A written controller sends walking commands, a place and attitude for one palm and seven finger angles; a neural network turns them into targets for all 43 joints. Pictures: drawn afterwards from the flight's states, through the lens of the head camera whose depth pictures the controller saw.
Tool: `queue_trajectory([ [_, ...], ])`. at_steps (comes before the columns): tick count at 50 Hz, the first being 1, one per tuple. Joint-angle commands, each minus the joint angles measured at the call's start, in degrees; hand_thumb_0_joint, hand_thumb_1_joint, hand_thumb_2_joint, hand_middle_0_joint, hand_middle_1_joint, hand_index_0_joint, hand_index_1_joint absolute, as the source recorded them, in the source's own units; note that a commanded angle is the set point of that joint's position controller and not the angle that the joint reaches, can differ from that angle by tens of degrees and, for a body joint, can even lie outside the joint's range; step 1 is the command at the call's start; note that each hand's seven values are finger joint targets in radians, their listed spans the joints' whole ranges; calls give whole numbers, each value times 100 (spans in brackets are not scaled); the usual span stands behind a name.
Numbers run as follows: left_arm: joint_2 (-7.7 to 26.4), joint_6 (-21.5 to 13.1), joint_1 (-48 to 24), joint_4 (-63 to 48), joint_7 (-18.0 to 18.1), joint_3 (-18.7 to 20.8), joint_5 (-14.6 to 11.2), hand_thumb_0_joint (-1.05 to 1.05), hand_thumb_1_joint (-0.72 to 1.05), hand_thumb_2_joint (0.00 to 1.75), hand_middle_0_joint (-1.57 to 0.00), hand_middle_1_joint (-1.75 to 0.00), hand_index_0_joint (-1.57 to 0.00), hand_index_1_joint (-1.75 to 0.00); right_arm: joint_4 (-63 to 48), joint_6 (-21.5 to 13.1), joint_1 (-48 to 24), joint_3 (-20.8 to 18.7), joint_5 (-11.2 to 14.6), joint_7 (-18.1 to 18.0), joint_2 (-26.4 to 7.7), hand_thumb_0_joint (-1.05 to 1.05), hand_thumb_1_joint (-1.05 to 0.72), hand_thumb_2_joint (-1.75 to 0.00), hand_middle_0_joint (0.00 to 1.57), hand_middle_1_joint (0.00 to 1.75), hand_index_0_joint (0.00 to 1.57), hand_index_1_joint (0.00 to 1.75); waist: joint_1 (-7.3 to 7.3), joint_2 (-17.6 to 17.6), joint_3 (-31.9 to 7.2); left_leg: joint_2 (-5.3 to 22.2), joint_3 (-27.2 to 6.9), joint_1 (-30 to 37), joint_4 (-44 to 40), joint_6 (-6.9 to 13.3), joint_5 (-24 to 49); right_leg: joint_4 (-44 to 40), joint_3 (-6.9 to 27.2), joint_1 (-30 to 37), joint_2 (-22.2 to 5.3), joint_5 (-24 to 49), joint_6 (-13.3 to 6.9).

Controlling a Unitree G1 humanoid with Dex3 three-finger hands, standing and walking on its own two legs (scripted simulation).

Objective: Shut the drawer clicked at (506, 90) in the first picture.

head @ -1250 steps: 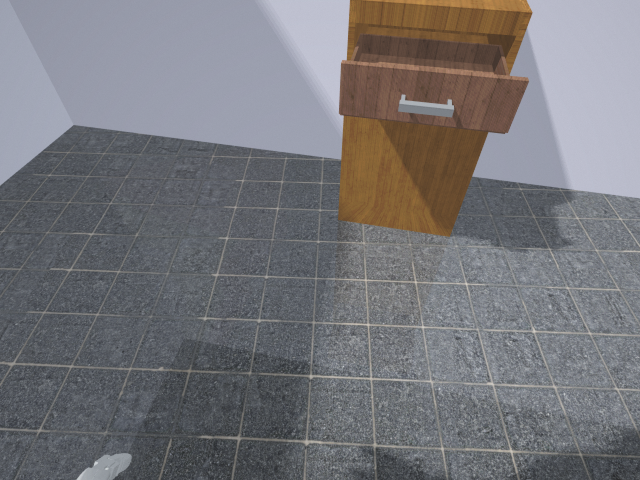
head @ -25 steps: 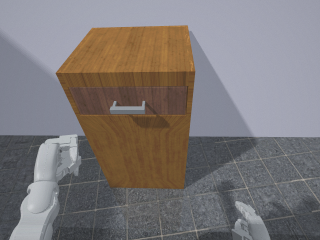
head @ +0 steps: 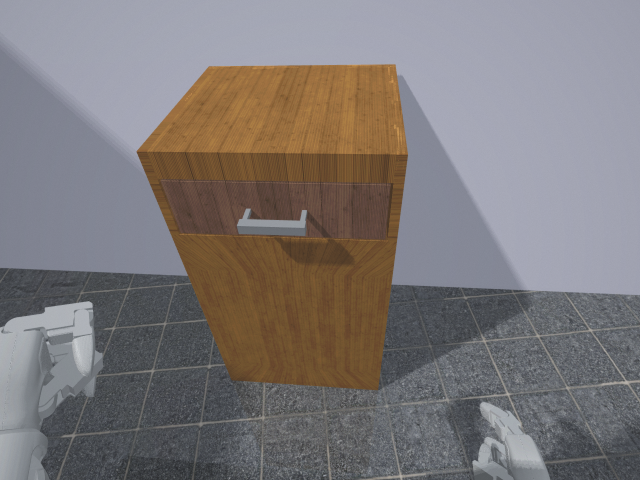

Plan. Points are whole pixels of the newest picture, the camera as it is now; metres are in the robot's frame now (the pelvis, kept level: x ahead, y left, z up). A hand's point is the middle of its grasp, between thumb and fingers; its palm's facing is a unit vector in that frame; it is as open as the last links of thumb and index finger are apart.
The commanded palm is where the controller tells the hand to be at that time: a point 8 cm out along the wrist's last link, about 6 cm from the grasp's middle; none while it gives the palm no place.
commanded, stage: step back with the hand held close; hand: left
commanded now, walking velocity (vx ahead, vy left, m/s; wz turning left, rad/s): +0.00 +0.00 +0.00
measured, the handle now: (273, 220) +0.58 +0.18 -0.02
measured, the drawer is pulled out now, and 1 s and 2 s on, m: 0.00 0.00 0.00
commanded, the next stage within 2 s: stop stepping back and stand still in 1.44 s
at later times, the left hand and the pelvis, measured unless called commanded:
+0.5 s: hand (98, 369) +0.17 +0.24 +0.14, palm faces +0.24 -0.83 -0.50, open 3.3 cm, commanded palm +0.11 +0.29 +0.17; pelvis -0.02 +0.01 +0.00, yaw -1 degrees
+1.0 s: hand (16, 439) +0.10 +0.27 +0.15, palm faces +0.34 -0.83 -0.44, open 3.3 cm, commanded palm +0.04 +0.31 +0.17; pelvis -0.08 +0.03 -0.01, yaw +1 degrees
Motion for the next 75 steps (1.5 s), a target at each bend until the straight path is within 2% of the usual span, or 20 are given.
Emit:
queue_trajectory([
  [1,1042,-345,-721,-1368,129,577,-26,0,90,90,-140,-160,-140,-160,-959,-407,-803,-219,9,-107,-554,0,-90,-90,20,30,20,30,-59,-119,-257,223,-378,737,-299,50,621,-519,390,-1011,-204,837,16],
  [6,1072,-305,-560,-1432,154,648,-41,0,90,90,-140,-160,-140,-160,-951,-462,-850,-175,-10,-114,-513,0,-90,-90,20,30,20,30,-14,-102,-231,214,-361,678,-253,24,921,-472,386,-891,-207,1214,5],
  [7,1997,-598,-1370,-2120,180,1595,19,0,90,90,-140,-160,-140,-160,-1142,-300,-808,-232,-9,-66,-634,0,-90,-90,20,30,20,30,-240,-192,166,298,-513,221,1,174,658,-700,885,-1390,-503,1508,159],
  [9,1226,-564,-290,-1154,67,1023,33,0,90,90,-140,-160,-140,-160,-1014,-113,-765,-252,-45,-28,-526,0,-90,-90,20,30,20,30,-278,-599,275,321,-534,135,129,154,899,-608,751,-1523,-642,1662,192],
  [12,1010,-595,172,-1134,7,876,43,0,90,90,-140,-160,-140,-160,-1106,51,-678,-336,-40,3,-581,0,-90,-90,20,30,20,30,-312,-217,-155,418,-501,218,58,160,1529,-283,521,-1396,-582,1802,268],
  [21,1484,-682,669,-1974,132,1291,-26,0,90,90,-140,-160,-140,-160,-1411,292,-628,-448,31,-99,-558,0,-90,-90,20,30,20,30,-285,-368,-1133,596,-588,65,22,182,2217,311,423,-1024,-453,2058,346],
  [30,1386,-792,772,-1942,230,1273,23,0,90,90,-140,-160,-140,-160,-1409,114,-574,-521,14,-150,-663,0,-90,-90,20,30,20,30,-349,75,-661,777,-989,-1157,-561,258,98,533,509,-962,-280,848,282],
  [37,1329,-928,688,-1854,249,1266,108,0,90,90,-140,-160,-140,-160,-1412,-29,-576,-521,2,-150,-667,0,-90,-90,20,30,20,30,-382,-199,-310,799,-1173,-2120,-871,266,-1728,410,631,-876,-258,-338,194],
  [45,1440,-1117,442,-2197,394,1237,105,0,90,90,-140,-160,-140,-160,-1154,-193,-370,-535,-60,-156,-601,0,-90,-90,20,30,20,30,-496,-521,-555,387,-724,-607,536,-13,-740,-416,962,-2395,-816,-743,-86],
  [49,1444,-1212,319,-2155,446,1221,153,0,90,90,-140,-160,-140,-160,-1083,-245,-427,-516,-64,-197,-637,0,-90,-90,20,30,20,30,-516,-118,-256,586,-1108,-898,128,66,-1073,-157,758,-2499,-555,-785,19],
  [53,1481,-1259,241,-2168,368,1477,345,0,90,90,-140,-160,-140,-160,-1179,-329,-635,-535,-161,-242,-764,0,-90,-90,20,30,20,30,-356,1081,-304,1742,-2601,-3608,-2299,612,-3540,2659,435,9,479,-340,251],
  [56,1531,-1218,412,-2209,328,1539,279,0,90,90,-140,-160,-140,-160,-1212,-355,-557,-573,-159,-151,-576,0,-90,-90,20,30,20,30,-306,437,-662,1691,-2222,-2688,-1885,590,-2339,2701,557,-535,400,-813,171],
  [61,1355,-1221,922,-2297,215,1284,0,0,90,90,-140,-160,-140,-160,-986,-378,-392,-562,-137,59,-453,0,-90,-90,20,30,20,30,-312,498,-1183,1250,-1370,-668,-1389,-65,-656,362,288,-1193,233,-1112,17],
  [65,1724,-1473,245,-2478,223,1428,9,0,90,90,-140,-160,-140,-160,-633,-261,-207,-505,-171,41,-346,0,-90,-90,20,30,20,30,-484,-589,-1483,661,-432,1193,658,-205,1365,-652,1020,-2718,-913,1123,-118],
  [67,1797,-1495,-8,-2528,209,1486,24,0,90,90,-140,-160,-140,-160,-779,-373,-473,-496,-182,-37,-422,0,-90,-90,20,30,20,30,-456,71,-1802,776,-293,1751,17,-170,2707,88,365,-2574,-307,1233,195],
  [68,1593,-1460,-19,-2548,157,1262,-2,0,90,90,-140,-160,-140,-160,-763,-377,-391,-627,-72,-29,-559,0,-90,-90,20,30,20,30,-489,-109,-1928,922,-562,1912,46,15,3069,345,248,-2462,91,955,500],
  [70,1843,-1353,364,-2432,138,1606,-81,0,90,90,-140,-160,-140,-160,-963,-375,-575,-601,-93,12,-550,0,-90,-90,20,30,20,30,-375,350,-1929,1260,-1008,1564,-573,166,2385,887,276,-2381,277,-675,451],
  [73,1810,-1224,799,-2308,108,1808,-219,0,90,90,-140,-160,-140,-160,-1169,-237,-813,-588,-176,75,-530,0,-90,-90,20,30,20,30,-243,807,-1241,1315,-1080,-872,-1588,-236,-1147,796,170,-1158,309,-1520,-4],
  [74,1890,-1216,888,-2210,118,1900,-234,0,90,90,-140,-160,-140,-160,-1162,-154,-865,-574,-159,58,-497,0,-90,-90,20,30,20,30,-239,428,-948,977,-715,-1287,-844,-395,-1512,274,378,-1349,-6,-1518,-196],
  [75,2026,-1237,1000,-2175,153,1992,-241,0,90,90,-140,-160,-140,-160,-1124,-111,-819,-555,-67,42,-385,0,-90,-90,20,30,20,30,-314,-648,-893,454,-222,-562,971,-606,-887,-781,1250,-2664,-881,-1992,-394],
])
